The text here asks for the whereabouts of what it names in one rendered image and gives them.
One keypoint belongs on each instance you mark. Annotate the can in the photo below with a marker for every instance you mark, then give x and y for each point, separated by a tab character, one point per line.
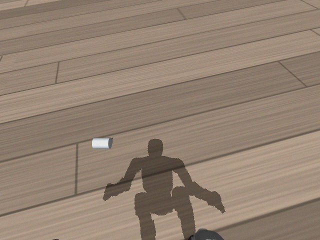
101	143

